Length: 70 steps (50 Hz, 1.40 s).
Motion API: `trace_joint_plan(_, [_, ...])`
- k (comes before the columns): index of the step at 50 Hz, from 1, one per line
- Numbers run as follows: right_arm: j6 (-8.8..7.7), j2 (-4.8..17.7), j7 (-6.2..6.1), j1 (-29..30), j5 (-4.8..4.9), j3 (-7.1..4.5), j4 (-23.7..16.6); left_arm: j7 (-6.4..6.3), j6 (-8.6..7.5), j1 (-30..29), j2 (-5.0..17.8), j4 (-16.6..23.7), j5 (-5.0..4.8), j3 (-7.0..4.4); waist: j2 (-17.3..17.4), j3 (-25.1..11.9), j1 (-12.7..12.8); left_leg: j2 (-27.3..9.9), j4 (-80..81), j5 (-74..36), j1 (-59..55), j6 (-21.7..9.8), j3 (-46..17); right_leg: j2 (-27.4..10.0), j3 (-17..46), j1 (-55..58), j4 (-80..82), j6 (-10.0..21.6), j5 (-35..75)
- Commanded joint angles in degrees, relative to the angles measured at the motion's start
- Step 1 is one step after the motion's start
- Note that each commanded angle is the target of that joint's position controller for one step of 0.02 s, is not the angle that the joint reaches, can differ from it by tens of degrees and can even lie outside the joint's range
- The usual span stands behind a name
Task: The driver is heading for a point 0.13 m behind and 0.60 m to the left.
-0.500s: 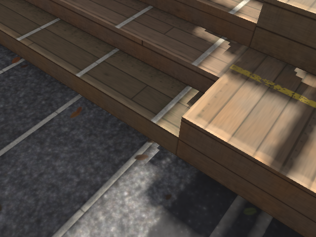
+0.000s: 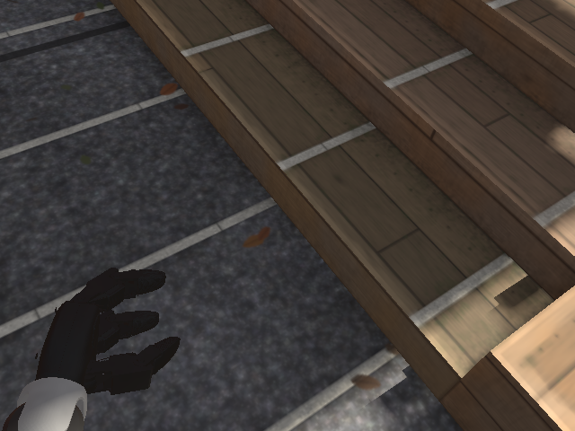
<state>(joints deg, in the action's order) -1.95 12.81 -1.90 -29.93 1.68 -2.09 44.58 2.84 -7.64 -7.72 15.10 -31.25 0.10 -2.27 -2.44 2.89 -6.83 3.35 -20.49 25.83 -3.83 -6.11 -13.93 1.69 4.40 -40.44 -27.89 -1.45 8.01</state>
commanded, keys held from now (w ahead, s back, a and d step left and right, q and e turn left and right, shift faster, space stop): q+shift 0.22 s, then w+q+shift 0.78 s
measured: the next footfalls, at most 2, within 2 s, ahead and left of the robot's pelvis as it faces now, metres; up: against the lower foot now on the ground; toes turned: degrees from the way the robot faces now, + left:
right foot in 0.08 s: +0.31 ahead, -0.11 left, +0.00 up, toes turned +10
left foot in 0.62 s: +0.33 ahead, +0.25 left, +0.00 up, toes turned +43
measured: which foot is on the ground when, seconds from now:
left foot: down 0.00-0.08, up 0.10-0.60, down 0.62-1.00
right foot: up 0.00-0.06, down 0.08-0.64, up 0.66-1.00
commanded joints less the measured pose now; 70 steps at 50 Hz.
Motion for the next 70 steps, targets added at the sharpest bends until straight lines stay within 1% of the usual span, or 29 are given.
trace_joint_plan(1, [0.51, 11.44, -1.22, 2.30, 0.45, -4.19, -2.30, -0.67, -0.59, -3.42, 7.22, 5.18, -0.74, -3.31, 10.77, -1.83, 4.48, -5.43, -4.39, -47.66, 10.91, 1.28, -7.91, 5.23, -3.27, 20.79, 3.64, 1.48, -0.37])
trace_joint_plan(3, [0.58, 12.89, -1.09, 9.14, 0.33, -4.87, -5.34, -2.53, -0.22, 12.79, 9.86, 2.36, -0.17, -4.54, 12.82, -12.60, 13.83, -2.75, -23.29, -53.25, 12.81, 5.22, -8.26, 0.18, -1.32, 40.37, 4.23, 3.80, 6.04])
trace_joint_plan(4, [0.58, 6.27, -0.56, 8.30, -1.78, -3.13, -7.74, -3.02, 0.53, 22.99, 12.02, 0.48, 0.99, -4.03, 4.38, -24.93, 14.11, 1.00, -41.75, -17.59, 22.41, 7.46, -5.68, -13.66, 9.52, 60.51, -6.33, 7.14, 20.71])
trace_joint_plan(5, [1.18, 2.73, 0.35, -5.50, -0.40, -1.29, -8.06, -1.84, 0.61, 24.53, 12.11, -1.00, 2.62, -3.38, -21.42, -38.45, 7.97, 7.61, -66.08, 20.14, 39.12, 9.78, -2.44, -34.05, 36.87, 78.97, -4.41, 21.63, 31.32])
trace_joint_plan(6, [2.00, 11.76, 0.88, -5.83, -0.12, -2.82, -6.57, -1.96, 1.60, 20.40, 9.14, 0.97, 2.31, -3.44, -13.54, -41.07, 8.48, -0.29, -72.68, 12.07, 39.87, 10.95, -2.50, -31.63, 37.13, 73.66, -1.10, 21.75, 14.19])
trace_joint_plan(8, [3.29, 15.06, 0.70, 7.75, 0.26, -4.03, -9.80, -3.31, 3.64, 13.36, 3.13, 1.07, 1.78, -1.53, -1.61, -22.54, 8.27, -4.88, -65.98, 4.41, 42.20, 11.92, 4.87, -22.36, 15.38, 54.32, 1.99, 16.54, 15.34])
trace_joint_plan(11, [4.42, 10.34, 0.22, 9.28, 0.52, -3.50, -11.55, -3.95, 3.91, 10.33, 5.50, -2.64, 1.43, -2.33, -2.07, -8.79, 4.58, -9.11, -54.87, 2.73, 37.22, 11.33, 8.39, -18.14, 3.94, 32.02, 9.06, 15.01, 13.38])
trace_joint_plan(13, [4.27, 7.19, 0.61, 12.20, 0.08, -2.24, -13.25, -3.67, 3.34, 11.48, 8.04, -5.53, 0.69, -3.32, -3.00, -8.11, 5.25, -12.39, -47.06, 0.63, 36.36, 9.90, 9.98, -20.50, 2.73, 28.45, 15.53, 16.00, -4.70])
trace_joint_plan(16, [3.85, 9.61, 1.90, 15.10, -0.19, -2.70, -13.87, -3.55, 2.61, 11.66, 11.64, -7.37, -0.57, -4.71, -2.46, -8.50, 5.56, -13.79, -40.29, -9.01, 35.49, 6.55, 10.18, -22.12, 1.81, 29.35, 21.06, 15.01, -26.33])
trace_joint_plan(27, [3.24, 10.48, 4.26, 27.74, 0.99, -2.08, -16.42, -1.45, 4.55, 19.35, 16.37, -12.04, -0.91, -6.21, -1.33, 3.47, 9.67, -14.22, -29.31, -5.74, 46.11, 2.66, 17.07, -22.91, -12.43, 46.95, 21.19, 8.78, -33.91])
trace_joint_plan(29, [3.40, 11.14, 4.43, 24.51, 1.38, -2.33, -15.76, -1.00, 5.26, 17.88, 16.85, -12.11, -0.81, -6.06, -1.65, 3.21, 7.03, -11.75, -27.18, -2.42, 38.48, 1.00, 20.85, -21.19, -17.56, 44.77, 16.77, 7.66, -25.43])
trace_joint_plan(31, [3.22, 16.09, 3.63, 5.42, 1.95, -5.70, -9.06, -0.75, 5.93, 13.12, 15.58, -11.00, -1.47, -5.35, 1.72, -4.65, -4.03, -1.13, -19.69, -6.95, 10.64, -2.29, 29.30, -14.88, -25.97, 34.92, -10.22, 4.74, 9.36])
trace_joint_plan(32, [3.11, 23.17, 2.94, -8.64, 1.93, -8.45, -3.96, -1.41, 5.35, 10.68, 11.18, -8.37, -0.22, -3.76, 14.74, -3.70, -8.64, -3.77, -15.07, -7.15, -7.78, -7.30, 14.52, -11.56, -23.26, 11.63, -37.64, 1.40, -10.73])
trace_joint_plan(33, [1.82, 29.07, 3.57, -3.30, 1.38, -8.62, -6.37, -1.83, 2.73, 9.29, 4.90, -2.67, -0.26, -1.55, 31.19, -6.37, -0.74, -13.49, 1.00, 9.74, -13.65, -17.39, -23.69, 0.27, -12.00, -12.19, -54.90, -0.43, -41.99])
trace_joint_plan(34, [-0.77, 21.98, 4.79, 0.19, 0.85, -6.27, -10.17, -1.72, 0.21, 3.98, 11.99, -0.95, -1.98, -2.42, 17.35, -8.08, -2.29, -19.81, 8.93, 11.38, -13.92, -17.53, -33.92, -1.26, -1.15, -18.46, -57.30, 1.17, -38.90])
trace_joint_plan(35, [-2.08, 19.30, 4.81, -0.20, 0.39, -5.44, -9.83, -1.25, -1.34, 2.33, 12.35, -0.42, -3.35, -2.50, 11.95, -5.88, -1.18, -22.17, 9.16, 7.46, -13.01, -16.93, -32.66, -2.51, -0.83, -20.45, -55.43, 2.55, -35.44])
trace_joint_plan(36, [-2.58, 18.14, 4.62, 0.81, 0.28, -4.97, -9.40, -1.21, -2.21, 4.42, 10.51, -1.87, -2.07, -1.91, 6.38, -4.94, 1.23, -20.57, 7.14, 3.17, -7.92, -15.19, -27.27, -4.77, 0.68, -16.25, -49.86, 3.12, -32.49])
trace_joint_plan(38, [-2.43, 14.33, 3.40, 7.67, -0.80, -3.49, -10.74, -0.60, -1.75, 8.35, 9.85, -4.41, -0.28, -2.07, 6.20, -2.11, 6.04, -15.46, 5.54, -3.09, 3.12, -12.85, -16.27, -7.24, 2.11, -6.18, -39.45, 1.72, -25.22])
trace_joint_plan(41, [-2.34, 12.82, 1.25, 8.72, -0.10, -2.93, -10.50, 0.11, -0.33, 3.44, 8.94, -3.28, 0.70, -1.91, 3.99, 1.47, 5.89, -11.07, 8.39, -13.30, 10.43, -11.39, -8.23, -4.23, -1.15, -0.63, -23.87, -1.60, -16.67])
trace_joint_plan(44, [-1.62, 13.63, -0.28, 6.97, 0.02, -3.50, -8.43, 0.76, -0.30, -4.25, 3.81, -0.08, -0.03, -0.20, 6.06, 3.68, 3.26, -7.24, 9.81, -14.72, 19.51, -7.93, -2.29, 0.07, -5.30, 9.17, -7.13, -3.02, -5.49])
trace_joint_plan(48, [-2.14, 13.81, -0.98, 5.66, 0.67, -4.33, -6.09, 0.16, -0.50, -2.05, 8.66, 0.56, -2.26, -2.12, 10.73, 3.27, 4.80, -10.59, 9.44, -15.31, 16.41, -4.84, -6.18, -1.53, 0.08, 18.21, -1.11, -2.47, -0.36])
trace_joint_plan(50, [-1.25, 14.13, -1.02, 6.07, -0.02, -4.84, -5.88, -0.84, -0.34, 5.31, 11.66, -0.91, -2.55, -3.80, 12.57, -1.27, 8.67, -11.08, 1.64, -31.81, 11.01, -3.27, -6.91, -0.76, -1.23, 24.97, -3.03, -1.59, -7.36])
trace_joint_plan(52, [-0.55, 12.24, 0.09, 10.56, -2.93, -3.51, -8.13, -2.88, 1.41, 31.16, 14.28, -5.96, -3.09, -5.57, 12.73, -17.82, 22.16, -6.69, -29.07, -40.02, 23.24, 0.81, -4.24, -5.55, 0.22, 56.79, -12.56, -0.30, -18.28])
trace_joint_plan(53, [-1.45, -0.06, 0.52, 0.46, -1.64, -0.69, -9.86, -2.59, 1.65, 37.25, 18.45, -7.92, 0.19, -5.77, -16.36, -28.81, 14.98, 1.39, -55.77, 3.77, 41.75, 3.21, -1.79, -19.59, 29.03, 75.56, -2.38, 6.79, -46.73])
trace_joint_plan(54, [-1.86, 3.70, 0.74, -3.24, 3.31, -0.23, -10.27, -1.18, 1.09, 31.88, 16.02, -6.52, 1.26, -4.88, -30.33, -29.89, 10.93, -0.15, -65.66, 4.13, 48.19, 3.69, -0.72, -25.78, 54.05, 73.21, 14.27, 10.91, -59.97])
trace_joint_plan(55, [-1.51, 9.05, 0.56, 3.68, 3.71, -1.43, -9.62, -1.46, 1.47, 25.12, 9.83, -4.99, 0.36, -3.83, -19.97, -18.37, 12.43, -4.28, -67.65, -1.81, 51.10, 3.65, 2.97, -23.99, 44.34, 64.16, 15.51, 10.17, -59.85])
trace_joint_plan(57, [-1.19, 10.61, 0.82, 13.80, 0.31, -1.79, -11.18, -2.03, 2.33, 21.92, 7.97, -7.23, 0.74, -3.64, -2.39, -7.98, 11.57, -8.81, -62.41, -5.96, 46.46, 2.92, 5.98, -20.33, 25.05, 46.84, 13.37, 9.31, -36.27])
trace_joint_plan(61, [1.41, 6.55, 2.03, 17.58, 1.43, -1.39, -13.63, -2.75, 1.31, 20.46, 4.56, -12.04, -0.25, -2.65, -2.99, -0.24, 7.87, -14.67, -53.65, -4.42, 44.52, 1.70, 6.27, -18.90, 7.92, 35.75, 16.82, 9.26, -22.84])
trace_joint_plan(70, [0.17, 7.13, 5.53, 30.41, 0.43, -0.72, -17.42, -3.16, 1.76, 23.28, 13.25, -13.30, 0.29, -3.56, 4.19, 6.99, 8.52, -9.26, -28.90, -28.01, 41.90, 0.06, 19.53, -13.75, -18.84, 38.29, 20.57, 5.38, 7.83])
